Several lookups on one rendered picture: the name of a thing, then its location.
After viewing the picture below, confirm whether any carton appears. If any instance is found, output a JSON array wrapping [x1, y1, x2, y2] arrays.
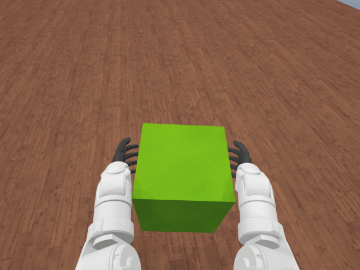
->
[[132, 123, 235, 233]]

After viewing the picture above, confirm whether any robot left forearm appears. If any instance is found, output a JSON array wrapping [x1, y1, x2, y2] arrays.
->
[[77, 161, 134, 264]]

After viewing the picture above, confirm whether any robot right forearm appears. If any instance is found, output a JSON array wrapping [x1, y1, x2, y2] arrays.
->
[[235, 163, 295, 260]]

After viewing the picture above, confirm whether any left robot hand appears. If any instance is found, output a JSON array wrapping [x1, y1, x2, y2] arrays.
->
[[112, 137, 139, 174]]

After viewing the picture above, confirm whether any robot left upper arm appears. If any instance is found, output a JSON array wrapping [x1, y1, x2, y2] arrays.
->
[[75, 242, 141, 270]]

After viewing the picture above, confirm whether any robot right upper arm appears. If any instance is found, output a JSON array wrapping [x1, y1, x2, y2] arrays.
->
[[233, 244, 300, 270]]

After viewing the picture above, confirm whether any right robot hand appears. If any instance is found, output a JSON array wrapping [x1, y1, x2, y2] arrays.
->
[[228, 140, 252, 178]]

